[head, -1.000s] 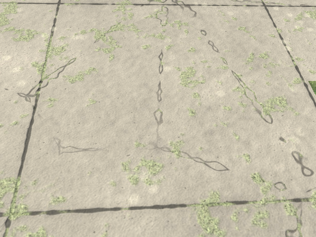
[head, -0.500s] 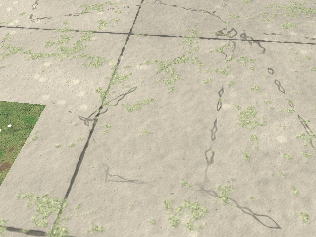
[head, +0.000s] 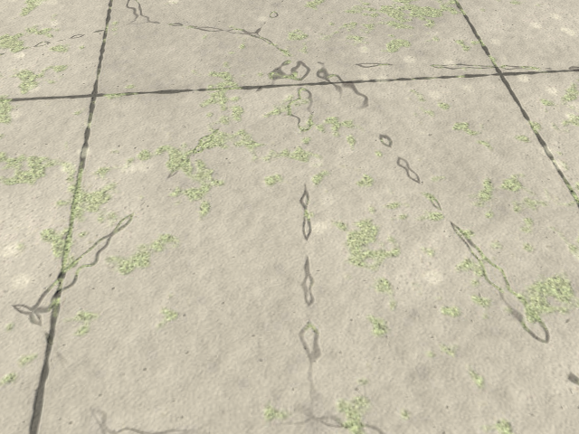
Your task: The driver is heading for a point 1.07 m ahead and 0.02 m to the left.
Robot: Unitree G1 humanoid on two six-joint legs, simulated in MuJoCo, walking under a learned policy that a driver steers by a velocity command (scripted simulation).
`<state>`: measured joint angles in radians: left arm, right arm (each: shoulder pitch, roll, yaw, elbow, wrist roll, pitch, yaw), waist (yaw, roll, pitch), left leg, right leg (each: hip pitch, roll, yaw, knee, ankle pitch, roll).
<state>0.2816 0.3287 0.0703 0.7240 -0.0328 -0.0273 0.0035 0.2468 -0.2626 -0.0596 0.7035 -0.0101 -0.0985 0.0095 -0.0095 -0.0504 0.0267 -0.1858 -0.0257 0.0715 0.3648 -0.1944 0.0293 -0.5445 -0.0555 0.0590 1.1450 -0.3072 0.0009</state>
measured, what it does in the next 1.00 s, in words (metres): walks ahead: right foot, then left foot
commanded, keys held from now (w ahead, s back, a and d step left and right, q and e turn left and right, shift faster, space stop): w+e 0.20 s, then w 0.02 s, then w+q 0.78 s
